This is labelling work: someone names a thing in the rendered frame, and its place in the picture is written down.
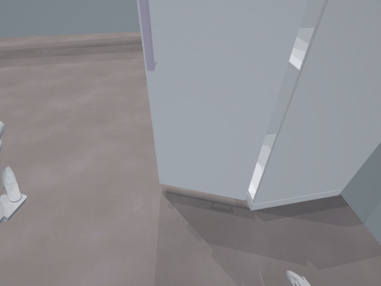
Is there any fridge door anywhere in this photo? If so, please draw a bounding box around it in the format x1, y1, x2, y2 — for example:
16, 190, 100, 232
137, 0, 308, 200

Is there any left robot hand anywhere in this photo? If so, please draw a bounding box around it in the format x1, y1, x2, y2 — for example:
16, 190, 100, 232
0, 121, 27, 223

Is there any handle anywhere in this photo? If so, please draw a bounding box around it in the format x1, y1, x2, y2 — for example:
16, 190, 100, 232
139, 0, 157, 71

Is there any right robot hand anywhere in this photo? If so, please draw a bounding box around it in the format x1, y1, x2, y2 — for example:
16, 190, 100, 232
286, 271, 311, 286

